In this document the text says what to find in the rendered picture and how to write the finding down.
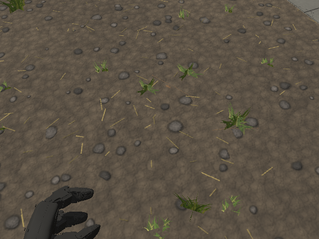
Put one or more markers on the left robot hand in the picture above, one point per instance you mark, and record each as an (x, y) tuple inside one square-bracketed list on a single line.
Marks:
[(48, 220)]

